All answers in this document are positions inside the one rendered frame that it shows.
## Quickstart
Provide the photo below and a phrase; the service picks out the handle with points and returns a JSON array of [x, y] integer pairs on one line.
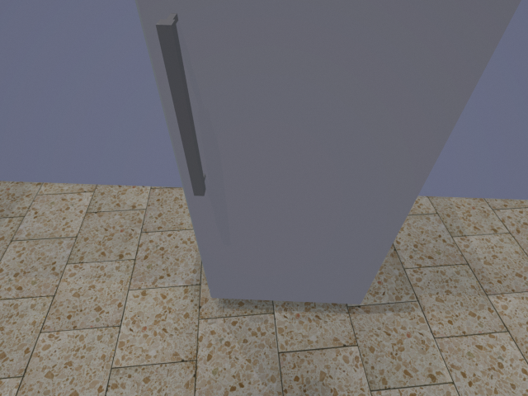
[[172, 57]]

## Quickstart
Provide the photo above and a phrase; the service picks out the fridge door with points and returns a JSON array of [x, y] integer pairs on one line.
[[318, 123]]

